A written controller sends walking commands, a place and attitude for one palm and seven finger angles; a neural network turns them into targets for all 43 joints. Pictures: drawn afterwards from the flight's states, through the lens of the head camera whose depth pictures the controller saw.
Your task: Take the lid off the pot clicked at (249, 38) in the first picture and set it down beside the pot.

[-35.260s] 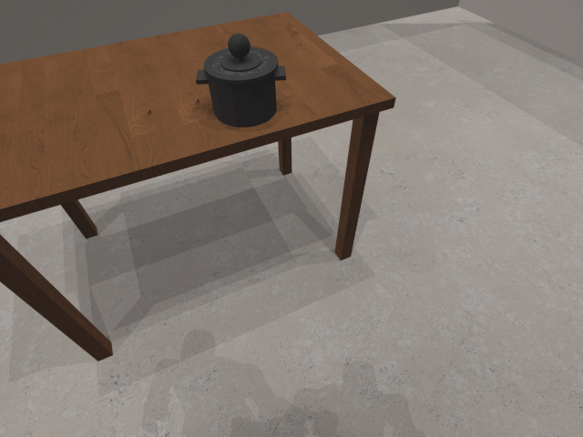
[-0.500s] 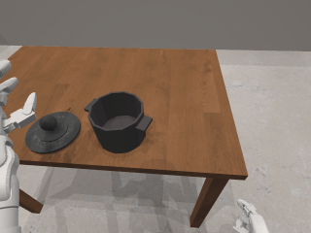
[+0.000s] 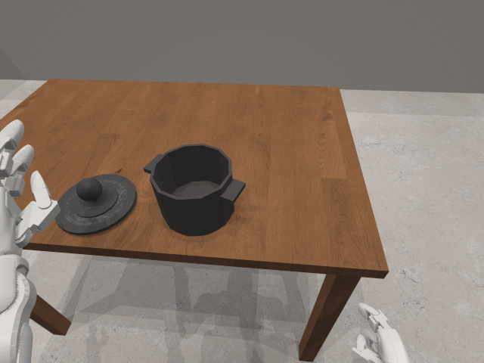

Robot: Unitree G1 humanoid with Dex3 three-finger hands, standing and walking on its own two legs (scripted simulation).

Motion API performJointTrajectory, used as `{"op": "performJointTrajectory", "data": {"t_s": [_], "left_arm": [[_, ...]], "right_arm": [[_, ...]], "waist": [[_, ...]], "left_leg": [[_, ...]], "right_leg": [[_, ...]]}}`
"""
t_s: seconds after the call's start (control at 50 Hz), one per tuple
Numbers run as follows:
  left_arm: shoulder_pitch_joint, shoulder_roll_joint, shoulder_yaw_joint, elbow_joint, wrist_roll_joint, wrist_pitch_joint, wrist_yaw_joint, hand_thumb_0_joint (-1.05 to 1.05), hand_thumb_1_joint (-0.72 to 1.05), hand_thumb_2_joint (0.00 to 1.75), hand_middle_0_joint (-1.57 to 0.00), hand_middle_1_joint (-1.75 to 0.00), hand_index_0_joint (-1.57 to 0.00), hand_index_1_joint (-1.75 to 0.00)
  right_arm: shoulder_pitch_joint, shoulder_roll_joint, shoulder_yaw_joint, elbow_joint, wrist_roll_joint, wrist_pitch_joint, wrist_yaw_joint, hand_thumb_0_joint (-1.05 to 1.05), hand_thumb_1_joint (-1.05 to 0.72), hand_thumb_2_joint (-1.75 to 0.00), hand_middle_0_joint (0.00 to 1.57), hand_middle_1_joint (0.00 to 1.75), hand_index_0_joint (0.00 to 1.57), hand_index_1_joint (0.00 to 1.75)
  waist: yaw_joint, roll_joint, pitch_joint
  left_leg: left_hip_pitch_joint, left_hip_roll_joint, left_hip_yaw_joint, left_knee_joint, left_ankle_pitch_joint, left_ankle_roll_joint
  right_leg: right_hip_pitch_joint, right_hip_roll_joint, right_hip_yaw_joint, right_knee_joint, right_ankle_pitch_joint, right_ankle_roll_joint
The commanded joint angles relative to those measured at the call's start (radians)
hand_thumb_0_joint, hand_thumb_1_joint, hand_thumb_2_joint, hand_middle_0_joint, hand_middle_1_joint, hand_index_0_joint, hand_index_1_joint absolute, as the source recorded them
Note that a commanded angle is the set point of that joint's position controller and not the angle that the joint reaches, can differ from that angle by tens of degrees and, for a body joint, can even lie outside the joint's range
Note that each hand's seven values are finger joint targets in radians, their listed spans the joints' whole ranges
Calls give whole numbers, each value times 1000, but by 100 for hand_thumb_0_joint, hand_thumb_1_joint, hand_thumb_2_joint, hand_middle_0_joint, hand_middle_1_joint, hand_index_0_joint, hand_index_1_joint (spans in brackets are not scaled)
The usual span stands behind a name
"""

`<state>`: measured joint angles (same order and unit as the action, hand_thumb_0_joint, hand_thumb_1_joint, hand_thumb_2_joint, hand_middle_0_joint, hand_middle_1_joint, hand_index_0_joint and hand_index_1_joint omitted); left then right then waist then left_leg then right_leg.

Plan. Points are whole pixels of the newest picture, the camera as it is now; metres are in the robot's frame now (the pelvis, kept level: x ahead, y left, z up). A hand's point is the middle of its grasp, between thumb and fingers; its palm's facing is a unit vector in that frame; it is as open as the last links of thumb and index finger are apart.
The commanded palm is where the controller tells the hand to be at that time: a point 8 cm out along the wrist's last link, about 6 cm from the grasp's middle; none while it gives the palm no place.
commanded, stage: draw the hand back to the body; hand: left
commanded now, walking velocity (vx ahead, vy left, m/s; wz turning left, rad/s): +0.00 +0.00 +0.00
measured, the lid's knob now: (89, 189) +0.42 +0.38 +0.03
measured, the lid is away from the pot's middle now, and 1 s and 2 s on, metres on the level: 0.23 0.23 0.23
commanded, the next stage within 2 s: step back with the hand held close in 0.56 s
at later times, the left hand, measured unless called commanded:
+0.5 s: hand (44, 257) +0.18 +0.25 +0.18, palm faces +0.43 -0.83 -0.36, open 7.4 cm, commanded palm +0.12 +0.29 +0.20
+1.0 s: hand (51, 267) +0.18 +0.25 +0.16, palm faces +0.27 -0.85 -0.46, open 7.4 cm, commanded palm +0.11 +0.30 +0.20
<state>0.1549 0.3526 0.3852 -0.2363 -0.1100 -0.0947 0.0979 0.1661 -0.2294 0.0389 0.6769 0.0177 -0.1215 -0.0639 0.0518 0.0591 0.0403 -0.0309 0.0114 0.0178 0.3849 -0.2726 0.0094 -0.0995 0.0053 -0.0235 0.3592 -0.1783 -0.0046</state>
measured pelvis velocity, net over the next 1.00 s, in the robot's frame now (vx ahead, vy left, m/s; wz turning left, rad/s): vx -0.03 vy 0.03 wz -0.03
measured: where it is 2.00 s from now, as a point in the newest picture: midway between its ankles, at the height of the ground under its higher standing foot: outside the picture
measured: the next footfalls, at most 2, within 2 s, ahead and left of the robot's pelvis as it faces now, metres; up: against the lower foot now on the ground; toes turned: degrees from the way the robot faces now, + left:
right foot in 1.54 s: -0.04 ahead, -0.11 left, +0.00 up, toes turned -3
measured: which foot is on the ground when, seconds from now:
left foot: down 0.00-1.00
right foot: down 0.00-1.00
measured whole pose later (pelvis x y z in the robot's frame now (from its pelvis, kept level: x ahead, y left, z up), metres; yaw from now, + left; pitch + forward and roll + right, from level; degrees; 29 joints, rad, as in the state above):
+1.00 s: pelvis -0.03 +0.03 -0.01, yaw -2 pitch +0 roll -1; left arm 0.60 0.41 0.39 -0.62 -0.06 -0.19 0.08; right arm 0.18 -0.22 0.00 0.54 0.02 -0.06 -0.04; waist -0.01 -0.03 0.05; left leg -0.21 -0.02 0.06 0.51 -0.29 0.05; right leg -0.28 -0.03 0.02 0.46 -0.17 0.04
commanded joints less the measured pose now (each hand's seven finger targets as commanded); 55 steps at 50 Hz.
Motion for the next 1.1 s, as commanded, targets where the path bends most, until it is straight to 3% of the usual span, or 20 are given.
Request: {"op": "performJointTrajectory", "data": {"t_s": [0.0, 0.04, 0.1, 0.12, 0.38, 0.42, 0.48, 0.56, 0.62, 0.64, 0.66, 0.68, 0.7, 0.76, 0.82, 0.86, 0.9, 0.92, 1.0, 1.08], "left_arm": [[-113, 218, 84, -267, 10, -69, 9, 0, 90, 90, -20, -30, -20, -30], [-78, 213, 81, -305, 11, -75, 9, 0, 90, 90, -20, -30, -20, -30], [-23, 193, 64, -324, 12, -69, 5, 0, 90, 90, -20, -30, -20, -30], [-27, 207, 71, -361, 13, -74, 6, 0, 90, 90, -20, -30, -20, -30], [244, 166, 48, -503, 29, -80, 11, 0, 90, 90, -20, -30, -20, -30], [205, 175, 54, -496, 30, -76, 16, 0, 90, 90, -20, -30, -20, -30], [196, 149, 29, -482, 38, -73, 17, 0, 90, 90, -20, -30, -20, -30], [217, 144, 20, -508, 39, -75, 15, 0, 90, 90, -20, -30, -20, -30], [214, 182, 56, -507, 38, -75, 23, 0, 90, 90, -20, -30, -20, -30], [216, 160, 42, -502, 41, -77, 21, 0, 90, 90, -20, -30, -20, -30], [59, 325, 218, -575, 29, -133, 30, 0, 90, 90, -20, -30, -20, -30], [150, 247, 164, -470, 33, -142, 24, 0, 90, 90, -20, -30, -20, -30], [216, 202, 131, -433, 39, -140, 15, 0, 90, 90, -20, -30, -20, -30], [289, 159, 84, -463, 47, -155, -1, 0, 90, 90, -20, -30, -20, -30], [365, 187, 110, -517, 47, -161, 0, 0, 90, 90, -20, -30, -20, -30], [407, 193, 120, -548, 49, -162, 3, 0, 90, 90, -20, -30, -20, -30], [437, 218, 152, -595, 47, -170, 10, 0, 90, 90, -20, -30, -20, -30], [437, 245, 177, -629, 47, -173, 17, 0, 90, 90, -20, -30, -20, -30], [460, 227, 177, -647, 40, -174, 25, 0, 90, 90, -20, -30, -20, -30], [391, 202, 159, -641, 43, -170, 32, 0, 90, 90, -20, -30, -20, -30]], "right_arm": [[-140, -99, -43, -173, -1, -59, 0, 0, -90, -90, 20, 30, 20, 30], [-140, -98, -43, -176, -2, -61, 3, 0, -90, -90, 20, 30, 20, 30], [-137, -96, -43, -181, -4, -60, 5, 0, -90, -90, 20, 30, 20, 30], [-141, -95, -43, -183, -2, -64, 5, 0, -90, -90, 20, 30, 20, 30], [-129, -80, -44, -206, -13, -81, 7, 0, -90, -90, 20, 30, 20, 30], [-125, -81, -43, -197, -13, -80, 2, 0, -90, -90, 20, 30, 20, 30], [-126, -79, -41, -199, -15, -79, -3, 0, -90, -90, 20, 30, 20, 30], [-131, -76, -39, -206, -15, -83, -1, 0, -90, -90, 20, 30, 20, 30], [-128, -77, -40, -200, -17, -85, -3, 0, -90, -90, 20, 30, 20, 30], [-130, -75, -40, -202, -19, -84, -3, 0, -90, -90, 20, 30, 20, 30], [-92, -98, -37, -246, 1, -57, -1, 0, -90, -90, 20, 30, 20, 30], [-87, -79, -39, -216, -9, -44, 1, 0, -90, -90, 20, 30, 20, 30], [-82, -86, -48, -218, -10, -34, 8, 0, -90, -90, 20, 30, 20, 30], [-89, -99, -59, -244, -7, -19, 16, 0, -90, -90, 20, 30, 20, 30], [-83, -100, -67, -270, -3, -2, 20, 0, -90, -90, 20, 30, 20, 30], [-74, -96, -74, -286, 2, 11, 23, 0, -90, -90, 20, 30, 20, 30], [-70, -91, -80, -297, 5, 16, 20, 0, -90, -90, 20, 30, 20, 30], [-76, -94, -80, -305, 7, 17, 19, 0, -90, -90, 20, 30, 20, 30], [-55, -94, -86, -311, 13, 6, 14, 0, -90, -90, 20, 30, 20, 30], [-36, -108, -84, -305, 11, -28, 12, 0, -90, -90, 20, 30, 20, 30]], "waist": [[3, 15, -133], [3, 39, -130], [1, -3, -104], [-5, 20, -102], [11, 19, -95], [-2, -8, -66], [3, 14, -48], [7, 23, -61], [7, 13, -66], [12, 16, -67], [-13, -33, 13], [-23, -123, 19], [-27, -162, -14], [-30, -49, -108], [-30, -24, -190], [-29, -51, -210], [-30, -35, -219], [-30, -2, -228], [-31, 59, -190], [-38, 150, -93]], "left_leg": [[-35, 11, -8, -55, 236, 18], [-42, 9, -11, -55, 222, 16], [-53, 14, -13, -53, 219, 16], [-47, 13, -15, -53, 201, 15], [-71, 17, -21, -37, 189, 10], [-76, 17, -24, -36, 172, 10], [-76, 18, -26, -38, 158, 10], [-75, 17, -28, -40, 145, 11], [-74, 14, -28, -34, 146, 11], [-80, 14, -25, -35, 145, 10], [-140, 29, -27, -22, 56, 35], [-144, 23, -42, 3, 55, 39], [-127, 27, -40, 22, 87, 40], [-112, 48, -27, 28, 201, 42], [-110, 68, -39, 40, 321, 44], [-133, 83, -50, 48, 336, 47], [-163, 95, -64, 50, 354, 51], [-177, 101, -82, 42, 356, 53], [-266, 145, -110, 21, 324, 68], [-409, 206, -142, -42, 105, 95]], "right_leg": [[63, -12, -8, -30, 169, -32], [62, -11, -8, -33, 157, -34], [50, -12, -10, -33, 150, -32], [46, -12, -7, -35, 133, -32], [34, -13, -7, -29, 116, -35], [20, -9, -5, -34, 102, -34], [1, -12, -8, -38, 76, -35], [8, -13, -4, -37, 61, -35], [18, -11, 2, -36, 69, -36], [15, -10, -3, -38, 64, -36], [-72, -59, 133, -87, 131, -24], [-81, -81, 140, -97, 147, -21], [-75, -90, 152, -88, 190, -19], [-27, -109, 123, -12, 348, -10], [7, -117, 99, 57, 432, -3], [0, -113, 81, 85, 417, 5], [-4, -113, 72, 120, 419, 8], [-2, -109, 70, 139, 389, 8], [-36, -84, 37, 231, 230, 20], [-80, -62, 19, 348, -62, 21]]}}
